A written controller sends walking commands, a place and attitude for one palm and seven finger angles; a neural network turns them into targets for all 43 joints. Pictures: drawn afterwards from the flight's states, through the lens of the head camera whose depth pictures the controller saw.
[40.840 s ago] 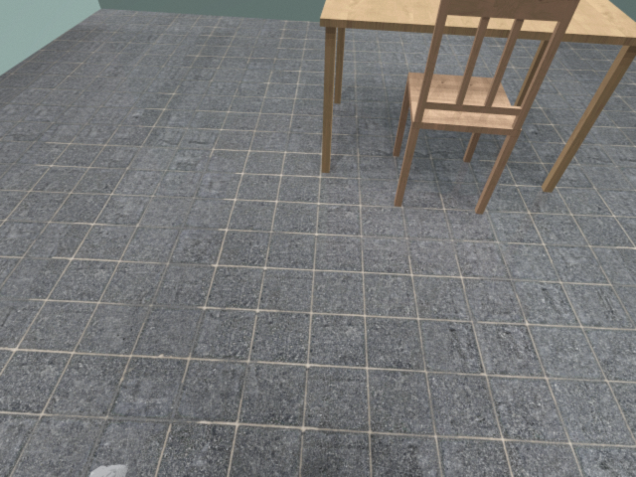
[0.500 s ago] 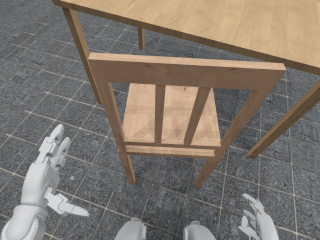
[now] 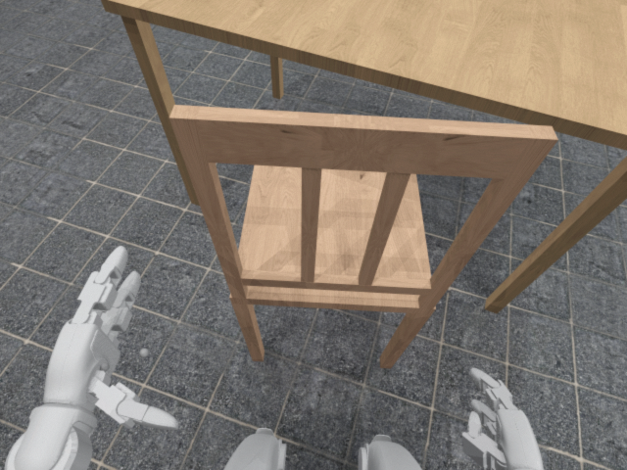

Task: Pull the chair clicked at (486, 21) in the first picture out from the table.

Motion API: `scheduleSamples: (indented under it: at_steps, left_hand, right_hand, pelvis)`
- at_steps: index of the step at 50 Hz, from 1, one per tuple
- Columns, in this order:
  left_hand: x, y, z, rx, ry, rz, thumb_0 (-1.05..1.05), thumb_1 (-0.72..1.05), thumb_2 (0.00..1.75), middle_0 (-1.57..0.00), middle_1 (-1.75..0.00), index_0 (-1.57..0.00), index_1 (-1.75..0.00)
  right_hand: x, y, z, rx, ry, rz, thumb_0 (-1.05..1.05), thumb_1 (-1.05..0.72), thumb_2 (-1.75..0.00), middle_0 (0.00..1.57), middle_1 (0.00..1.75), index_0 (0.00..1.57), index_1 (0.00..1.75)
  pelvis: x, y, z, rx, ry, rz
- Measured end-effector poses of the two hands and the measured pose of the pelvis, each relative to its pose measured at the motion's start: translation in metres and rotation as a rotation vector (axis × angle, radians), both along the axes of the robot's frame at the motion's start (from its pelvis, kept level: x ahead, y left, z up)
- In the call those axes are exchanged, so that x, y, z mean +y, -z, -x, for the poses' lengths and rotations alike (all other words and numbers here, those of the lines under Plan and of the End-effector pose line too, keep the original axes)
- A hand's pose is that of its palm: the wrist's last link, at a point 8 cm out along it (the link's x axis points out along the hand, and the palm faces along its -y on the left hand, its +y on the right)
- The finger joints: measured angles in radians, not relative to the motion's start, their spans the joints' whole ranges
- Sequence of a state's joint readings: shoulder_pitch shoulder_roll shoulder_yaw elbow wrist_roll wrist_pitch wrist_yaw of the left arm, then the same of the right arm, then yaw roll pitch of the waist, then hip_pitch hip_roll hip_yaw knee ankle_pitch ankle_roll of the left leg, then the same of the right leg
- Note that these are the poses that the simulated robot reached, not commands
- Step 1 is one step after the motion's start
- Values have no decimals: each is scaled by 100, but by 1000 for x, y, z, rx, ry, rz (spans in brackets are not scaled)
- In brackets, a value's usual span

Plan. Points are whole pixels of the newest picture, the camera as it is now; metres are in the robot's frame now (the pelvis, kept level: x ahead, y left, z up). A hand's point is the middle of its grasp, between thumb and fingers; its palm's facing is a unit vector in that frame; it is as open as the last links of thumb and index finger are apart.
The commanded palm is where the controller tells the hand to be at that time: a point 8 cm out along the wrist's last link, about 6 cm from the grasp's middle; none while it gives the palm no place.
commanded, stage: aim the fingers beside a spindle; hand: left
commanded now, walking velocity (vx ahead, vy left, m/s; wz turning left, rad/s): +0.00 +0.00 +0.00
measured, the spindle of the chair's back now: (309, 232) +0.45 +0.03 -0.01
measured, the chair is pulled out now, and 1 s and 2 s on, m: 0.18 0.18 0.18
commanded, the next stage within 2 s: none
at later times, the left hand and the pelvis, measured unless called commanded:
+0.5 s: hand (170, 343) +0.26 +0.18 +0.02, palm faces -0.02 -1.00 -0.04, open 16.9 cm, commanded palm +0.24 +0.24 +0.03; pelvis +0.00 +0.00 -0.01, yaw +0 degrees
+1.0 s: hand (196, 337) +0.27 +0.16 +0.01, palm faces -0.03 -1.00 -0.03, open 16.9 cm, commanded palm +0.25 +0.22 +0.01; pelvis -0.01 +0.00 -0.03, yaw +0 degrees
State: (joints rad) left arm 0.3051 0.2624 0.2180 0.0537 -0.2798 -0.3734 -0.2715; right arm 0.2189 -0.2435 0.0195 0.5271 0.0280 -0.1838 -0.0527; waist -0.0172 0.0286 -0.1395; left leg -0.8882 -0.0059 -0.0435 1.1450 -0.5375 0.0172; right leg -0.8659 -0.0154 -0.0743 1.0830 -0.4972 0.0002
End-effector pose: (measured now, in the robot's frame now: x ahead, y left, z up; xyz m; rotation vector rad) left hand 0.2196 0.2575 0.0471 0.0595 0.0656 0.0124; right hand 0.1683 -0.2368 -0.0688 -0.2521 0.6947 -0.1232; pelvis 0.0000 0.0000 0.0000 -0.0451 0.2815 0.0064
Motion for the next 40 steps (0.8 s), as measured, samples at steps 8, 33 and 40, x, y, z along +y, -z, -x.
scheduleSamples:
  at_steps: [8, 33, 40]
  left_hand:
    - [-5, 3, -1, -4, 7, 11, -1, -50, 30, -6, -8, -6, -8]
    - [-24, 24, -24, -15, 27, 24, -1, -50, 30, -6, -8, -6, -8]
    - [-27, 30, -25, -13, 26, 27, -1, -50, 30, -6, -8, -6, -8]
  right_hand:
    - [-2, 2, 1, 0, -4, 3, 1, -90, -90, 21, 30, 20, 30]
    - [-10, 21, 16, 68, 20, 14, 1, -90, -90, 21, 30, 20, 30]
    - [-9, 25, 14, 71, 13, 12, 1, -90, -90, 21, 30, 20, 30]
  pelvis:
    - [-1, 2, 1, 3, -3, 0]
    - [-2, 15, 5, 43, 10, -4]
    - [-2, 18, 6, 52, 9, -4]
